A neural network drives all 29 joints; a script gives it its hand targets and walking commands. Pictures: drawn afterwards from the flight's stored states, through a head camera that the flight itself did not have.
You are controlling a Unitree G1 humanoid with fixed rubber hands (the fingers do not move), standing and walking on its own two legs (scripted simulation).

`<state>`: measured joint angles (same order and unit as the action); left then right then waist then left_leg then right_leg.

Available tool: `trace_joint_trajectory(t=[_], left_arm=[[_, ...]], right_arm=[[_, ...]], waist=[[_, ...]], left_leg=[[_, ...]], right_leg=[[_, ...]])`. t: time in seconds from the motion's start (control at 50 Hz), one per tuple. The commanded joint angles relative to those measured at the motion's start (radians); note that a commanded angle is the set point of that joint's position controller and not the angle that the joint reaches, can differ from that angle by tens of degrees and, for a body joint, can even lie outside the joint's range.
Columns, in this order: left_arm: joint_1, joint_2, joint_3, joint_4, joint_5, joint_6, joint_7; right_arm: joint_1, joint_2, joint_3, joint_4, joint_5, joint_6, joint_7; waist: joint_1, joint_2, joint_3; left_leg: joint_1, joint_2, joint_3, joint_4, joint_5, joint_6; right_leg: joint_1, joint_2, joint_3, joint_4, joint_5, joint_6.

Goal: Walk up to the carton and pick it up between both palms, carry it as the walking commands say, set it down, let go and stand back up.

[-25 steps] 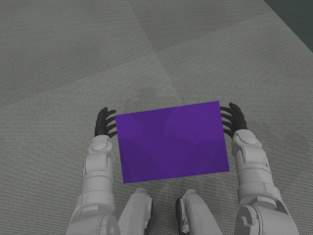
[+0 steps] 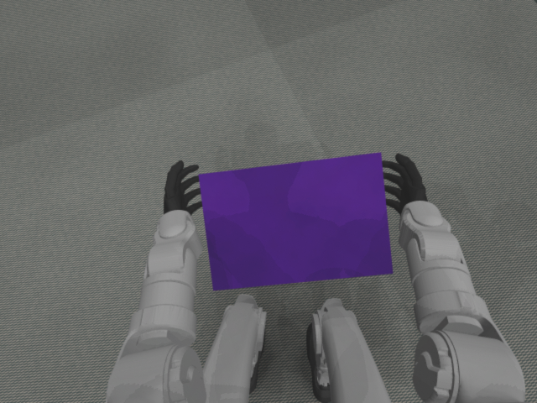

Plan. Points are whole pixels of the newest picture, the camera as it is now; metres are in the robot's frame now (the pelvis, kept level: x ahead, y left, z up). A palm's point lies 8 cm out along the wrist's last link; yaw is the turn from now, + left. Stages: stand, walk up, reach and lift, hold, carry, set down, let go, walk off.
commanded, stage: set down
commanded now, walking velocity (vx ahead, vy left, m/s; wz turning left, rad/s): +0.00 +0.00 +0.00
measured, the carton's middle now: (293, 215) +0.40 -0.01 -0.18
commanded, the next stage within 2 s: none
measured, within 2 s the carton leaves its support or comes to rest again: neither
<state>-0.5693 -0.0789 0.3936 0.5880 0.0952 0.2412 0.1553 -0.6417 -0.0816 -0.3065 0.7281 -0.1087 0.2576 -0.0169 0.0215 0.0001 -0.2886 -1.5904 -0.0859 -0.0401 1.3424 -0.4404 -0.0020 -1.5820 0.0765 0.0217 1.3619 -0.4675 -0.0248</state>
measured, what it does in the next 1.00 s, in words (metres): lowers itself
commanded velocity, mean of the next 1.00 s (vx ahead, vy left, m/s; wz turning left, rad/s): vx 0.00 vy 0.00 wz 0.00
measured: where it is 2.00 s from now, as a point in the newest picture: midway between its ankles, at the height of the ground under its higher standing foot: (284, 371)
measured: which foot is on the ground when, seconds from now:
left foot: down 0.00-1.00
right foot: down 0.00-1.00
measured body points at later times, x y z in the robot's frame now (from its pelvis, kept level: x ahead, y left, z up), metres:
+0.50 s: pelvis -0.03 +0.00 -0.08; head +0.21 -0.02 +0.30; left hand +0.40 +0.17 -0.18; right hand +0.43 -0.19 -0.18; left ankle +0.07 +0.11 -0.58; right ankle +0.06 -0.10 -0.58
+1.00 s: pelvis -0.05 +0.00 -0.16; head +0.23 -0.03 +0.19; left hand +0.42 +0.17 -0.27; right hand +0.45 -0.20 -0.28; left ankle +0.07 +0.11 -0.58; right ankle +0.06 -0.10 -0.58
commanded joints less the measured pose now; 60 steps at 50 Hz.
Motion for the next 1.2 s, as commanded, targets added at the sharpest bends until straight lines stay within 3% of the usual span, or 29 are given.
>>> trace_joint_trajectory(t=[0.0, 0.04, 0.06, 0.1, 0.12, 0.14, 0.16, 0.18, 0.26, 0.3, 0.36, 0.4, 0.48, 0.5, 0.56, 0.62, 0.64, 0.7, 0.74, 0.78, 0.8, 0.84, 0.86, 0.92, 0.94, 1.02, 1.06, 1.14, 1.18], left_arm=[[-0.596, -0.869, -0.569, 0.020, -0.121, -0.012, -0.340], [-0.592, -0.848, -0.551, 0.014, -0.115, -0.021, -0.323], [-0.605, -0.880, -0.578, -0.007, -0.127, -0.029, -0.315], [-0.623, -0.842, -0.558, 0.011, -0.120, -0.034, -0.308], [-0.622, -0.858, -0.577, 0.013, -0.134, -0.032, -0.305], [-0.619, -0.843, -0.565, 0.014, -0.123, -0.034, -0.303], [-0.629, -0.854, -0.582, 0.013, -0.143, -0.038, -0.300], [-0.635, -0.834, -0.556, 0.017, -0.123, -0.039, -0.294], [-0.701, -0.807, -0.581, -0.010, -0.153, -0.051, -0.276], [-0.731, -0.799, -0.583, -0.016, -0.151, -0.050, -0.265], [-0.775, -0.802, -0.582, -0.028, -0.166, -0.047, -0.255], [-0.751, -0.773, -0.524, 0.034, -0.143, -0.043, -0.255], [-0.811, -0.796, -0.539, 0.042, -0.163, -0.041, -0.255], [-0.840, -0.771, -0.555, -0.011, -0.174, -0.046, -0.251], [-0.858, -0.787, -0.539, 0.016, -0.172, -0.044, -0.252], [-0.877, -0.789, -0.520, 0.026, -0.169, -0.039, -0.254], [-0.882, -0.776, -0.532, 0.006, -0.173, -0.041, -0.251], [-0.929, -0.779, -0.556, -0.025, -0.195, -0.049, -0.250], [-0.939, -0.764, -0.557, -0.039, -0.197, -0.048, -0.246], [-0.946, -0.760, -0.541, -0.012, -0.192, -0.040, -0.246], [-0.978, -0.749, -0.559, -0.052, -0.201, -0.049, -0.241], [-0.963, -0.749, -0.558, -0.032, -0.213, -0.047, -0.248], [-0.981, -0.726, -0.539, -0.015, -0.207, -0.048, -0.250], [-0.975, -0.726, -0.511, 0.041, -0.186, -0.045, -0.244], [-0.986, -0.740, -0.547, -0.004, -0.208, -0.054, -0.241], [-1.032, -0.706, -0.500, 0.053, -0.189, -0.051, -0.233], [-1.088, -0.705, -0.530, 0.006, -0.214, -0.062, -0.229], [-1.115, -0.696, -0.547, -0.003, -0.249, -0.073, -0.215], [-1.097, -0.707, -0.533, 0.042, -0.236, -0.073, -0.210]], right_arm=[[-0.650, 0.874, 0.520, -0.131, 0.147, -0.063, 0.265], [-0.649, 0.882, 0.532, -0.119, 0.164, -0.073, 0.263], [-0.619, 0.878, 0.528, -0.102, 0.153, -0.072, 0.262], [-0.646, 0.861, 0.516, -0.071, 0.153, -0.073, 0.258], [-0.649, 0.829, 0.510, -0.092, 0.158, -0.085, 0.256], [-0.654, 0.840, 0.513, -0.079, 0.160, -0.082, 0.257], [-0.673, 0.836, 0.518, -0.084, 0.168, -0.087, 0.250], [-0.693, 0.833, 0.519, -0.093, 0.170, -0.089, 0.246], [-0.732, 0.806, 0.523, -0.082, 0.186, -0.091, 0.234], [-0.777, 0.825, 0.538, -0.105, 0.214, -0.101, 0.231], [-0.799, 0.789, 0.528, -0.072, 0.211, -0.091, 0.229], [-0.826, 0.792, 0.508, -0.055, 0.202, -0.089, 0.222], [-0.892, 0.773, 0.505, -0.070, 0.207, -0.097, 0.211], [-0.897, 0.783, 0.527, -0.074, 0.225, -0.094, 0.212], [-0.925, 0.789, 0.534, -0.071, 0.226, -0.095, 0.205], [-0.912, 0.782, 0.489, -0.028, 0.206, -0.089, 0.207], [-0.911, 0.781, 0.494, -0.035, 0.211, -0.093, 0.206], [-0.949, 0.774, 0.516, -0.062, 0.229, -0.099, 0.199], [-0.967, 0.773, 0.529, -0.053, 0.244, -0.096, 0.200], [-1.000, 0.769, 0.516, -0.070, 0.231, -0.092, 0.199], [-0.969, 0.793, 0.530, -0.044, 0.242, -0.088, 0.195], [-0.998, 0.773, 0.551, -0.088, 0.254, -0.088, 0.189], [-1.024, 0.767, 0.546, -0.047, 0.255, -0.082, 0.189], [-1.079, 0.727, 0.532, -0.065, 0.257, -0.094, 0.185], [-1.046, 0.756, 0.557, -0.064, 0.273, -0.093, 0.182], [-1.088, 0.726, 0.520, 0.000, 0.275, -0.099, 0.188], [-1.086, 0.729, 0.521, 0.031, 0.277, -0.101, 0.189], [-1.181, 0.683, 0.558, -0.039, 0.317, -0.126, 0.183], [-1.161, 0.666, 0.532, 0.022, 0.299, -0.124, 0.184]], waist=[[-0.032, -0.042, -0.836], [0.011, -0.025, -0.835], [-0.034, -0.042, -0.855], [-0.011, -0.034, -0.829], [-0.042, -0.025, -0.848], [-0.023, -0.026, -0.842], [-0.031, -0.032, -0.858], [-0.004, -0.022, -0.858], [-0.019, -0.045, -0.881], [0.006, -0.039, -0.884], [-0.020, -0.046, -0.870], [0.012, -0.067, -0.831], [-0.008, -0.060, -0.857], [0.000, -0.067, -0.917], [0.008, -0.076, -0.920], [-0.018, -0.067, -0.886], [0.000, -0.052, -0.883], [-0.028, -0.060, -0.953], [-0.007, -0.048, -0.965], [-0.017, -0.049, -0.961], [0.001, -0.052, -0.975], [-0.015, -0.068, -1.004], [0.002, -0.107, -0.963], [-0.001, -0.083, -0.909], [-0.013, -0.113, -0.966], [0.004, -0.068, -0.863], [-0.019, -0.087, -0.898], [-0.001, -0.082, -0.957], [-0.032, -0.063, -0.878]], left_leg=[[0.369, -0.044, -0.006, -0.050, 0.283, -0.016], [0.373, -0.043, -0.003, -0.032, 0.295, -0.024], [0.372, -0.042, -0.013, -0.029, 0.301, -0.031], [0.324, -0.046, -0.001, -0.013, 0.254, -0.029], [0.337, -0.043, -0.009, 0.001, 0.271, -0.031], [0.323, -0.047, -0.001, 0.001, 0.256, -0.030], [0.310, -0.047, -0.008, 0.021, 0.264, -0.030], [0.313, -0.050, 0.005, 0.029, 0.254, -0.027], [0.239, -0.054, 0.014, 0.080, 0.232, -0.030], [0.263, -0.054, 0.022, 0.096, 0.198, -0.025], [0.251, -0.053, 0.014, 0.120, 0.195, -0.030], [0.184, -0.059, 0.028, 0.141, 0.159, -0.017], [0.156, -0.062, 0.033, 0.178, 0.146, -0.017], [0.177, -0.058, 0.030, 0.196, 0.170, -0.017], [0.109, -0.064, 0.055, 0.232, 0.163, -0.018], [0.098, -0.058, 0.040, 0.251, 0.147, -0.019], [0.089, -0.063, 0.049, 0.257, 0.146, -0.023], [0.072, -0.062, 0.053, 0.305, 0.181, -0.024], [0.065, -0.065, 0.063, 0.321, 0.191, -0.027], [0.039, -0.067, 0.064, 0.333, 0.140, -0.020], [0.017, -0.071, 0.079, 0.352, 0.140, -0.024], [-0.020, -0.069, 0.080, 0.388, 0.173, -0.022], [-0.083, -0.067, 0.080, 0.395, 0.137, -0.017], [-0.093, -0.066, 0.077, 0.407, 0.122, -0.014], [-0.072, -0.066, 0.065, 0.427, 0.152, -0.014], [-0.067, -0.060, 0.075, 0.436, 0.090, -0.007], [-0.084, -0.057, 0.077, 0.459, 0.100, -0.011], [-0.056, -0.059, 0.076, 0.495, 0.146, -0.010], [-0.061, -0.055, 0.070, 0.503, 0.133, -0.005]], right_leg=[[0.502, 0.027, 0.061, -0.097, 0.348, 0.007], [0.450, 0.033, 0.057, -0.064, 0.340, 0.006], [0.452, 0.041, 0.047, -0.054, 0.362, 0.003], [0.405, 0.036, 0.051, -0.035, 0.314, 0.007], [0.379, 0.040, 0.046, -0.025, 0.323, 0.005], [0.378, 0.037, 0.043, -0.019, 0.311, 0.003], [0.383, 0.037, 0.048, -0.008, 0.321, 0.004], [0.355, 0.036, 0.046, -0.002, 0.301, 0.010], [0.358, 0.041, 0.045, 0.036, 0.303, 0.009], [0.328, 0.044, 0.039, 0.062, 0.261, 0.012], [0.258, 0.050, 0.026, 0.088, 0.223, 0.006], [0.251, 0.045, 0.032, 0.093, 0.200, 0.013], [0.213, 0.048, 0.022, 0.127, 0.177, 0.012], [0.226, 0.049, 0.011, 0.155, 0.200, 0.013], [0.245, 0.051, 0.023, 0.171, 0.223, 0.017], [0.171, 0.047, 0.016, 0.195, 0.182, 0.008], [0.145, 0.046, 0.016, 0.205, 0.183, 0.008], [0.174, 0.051, 0.018, 0.238, 0.238, 0.010], [0.159, 0.053, 0.012, 0.263, 0.250, 0.014], [0.142, 0.052, 0.005, 0.281, 0.198, 0.012], [0.171, 0.050, 0.015, 0.287, 0.202, 0.009], [0.194, 0.045, 0.033, 0.300, 0.244, 0.019], [0.185, 0.039, 0.029, 0.307, 0.219, 0.022], [0.114, 0.041, 0.017, 0.332, 0.189, 0.019], [0.140, 0.047, 0.015, 0.354, 0.229, 0.018], [0.004, 0.045, 0.006, 0.366, 0.119, 0.013], [0.039, 0.039, 0.004, 0.385, 0.147, 0.006], [0.035, 0.041, -0.018, 0.439, 0.177, 0.011], [-0.028, 0.039, -0.007, 0.449, 0.155, 0.007]])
